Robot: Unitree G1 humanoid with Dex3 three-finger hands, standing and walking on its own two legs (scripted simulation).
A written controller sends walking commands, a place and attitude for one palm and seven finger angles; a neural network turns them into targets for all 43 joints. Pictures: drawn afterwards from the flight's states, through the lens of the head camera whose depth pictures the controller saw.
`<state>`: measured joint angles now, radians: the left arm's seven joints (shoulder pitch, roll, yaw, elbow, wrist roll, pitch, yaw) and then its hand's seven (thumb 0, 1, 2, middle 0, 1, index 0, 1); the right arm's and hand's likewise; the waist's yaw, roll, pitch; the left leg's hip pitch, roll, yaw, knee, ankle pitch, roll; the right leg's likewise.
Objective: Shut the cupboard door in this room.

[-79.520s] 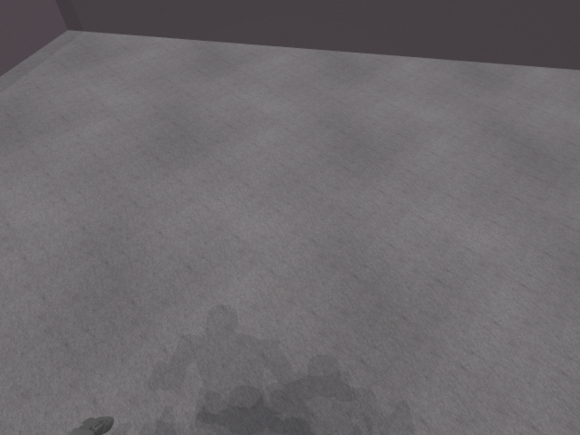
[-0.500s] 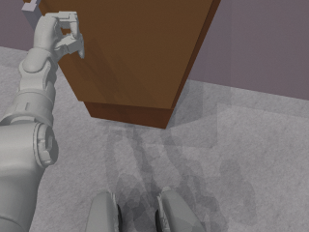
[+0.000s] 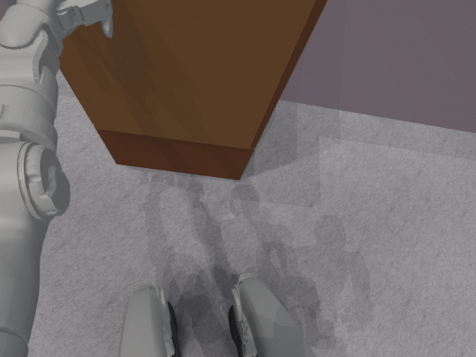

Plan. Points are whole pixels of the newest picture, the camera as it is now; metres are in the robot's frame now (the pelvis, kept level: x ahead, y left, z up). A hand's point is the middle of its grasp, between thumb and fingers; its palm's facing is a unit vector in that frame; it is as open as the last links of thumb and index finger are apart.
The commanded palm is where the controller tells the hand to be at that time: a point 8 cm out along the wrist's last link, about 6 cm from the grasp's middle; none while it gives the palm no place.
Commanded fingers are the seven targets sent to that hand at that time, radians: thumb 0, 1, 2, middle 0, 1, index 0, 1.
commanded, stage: pull the fist back off the door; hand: left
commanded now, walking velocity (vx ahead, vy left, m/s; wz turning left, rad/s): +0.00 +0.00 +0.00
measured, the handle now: out of the picture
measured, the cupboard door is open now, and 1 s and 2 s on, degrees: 1 0 0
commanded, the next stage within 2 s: draw the hand back to the body in 0.96 s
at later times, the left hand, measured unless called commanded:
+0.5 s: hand (131, 9) +0.59 +0.07 +0.12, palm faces +0.12 -0.99 -0.02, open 3.0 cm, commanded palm +0.56 +0.10 +0.11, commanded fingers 0.00 0.90 0.90 -1.30 -1.50 -1.30 -1.50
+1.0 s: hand (135, 58) +0.51 +0.07 +0.11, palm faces +0.12 -0.99 -0.04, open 3.1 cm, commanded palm +0.49 +0.11 +0.11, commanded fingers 0.00 0.90 0.90 -1.30 -1.50 -1.30 -1.50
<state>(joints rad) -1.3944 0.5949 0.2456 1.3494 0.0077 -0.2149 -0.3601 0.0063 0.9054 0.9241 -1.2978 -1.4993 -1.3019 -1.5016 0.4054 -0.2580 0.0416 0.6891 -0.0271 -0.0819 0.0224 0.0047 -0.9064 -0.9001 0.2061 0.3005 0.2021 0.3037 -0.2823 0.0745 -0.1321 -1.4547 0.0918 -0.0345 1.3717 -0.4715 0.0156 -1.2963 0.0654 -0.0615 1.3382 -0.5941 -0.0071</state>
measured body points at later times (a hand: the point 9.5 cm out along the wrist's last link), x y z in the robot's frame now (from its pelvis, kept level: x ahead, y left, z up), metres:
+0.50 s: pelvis +0.00 -0.01 +0.01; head +0.17 +0.01 +0.43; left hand +0.58 +0.12 +0.12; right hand -0.05 -0.24 -0.09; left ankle +0.07 +0.12 -0.59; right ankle +0.01 -0.12 -0.59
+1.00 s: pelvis +0.03 -0.03 +0.05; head +0.15 -0.02 +0.49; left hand +0.50 +0.12 +0.12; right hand +0.09 -0.29 -0.07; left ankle +0.07 +0.11 -0.59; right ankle +0.01 -0.12 -0.59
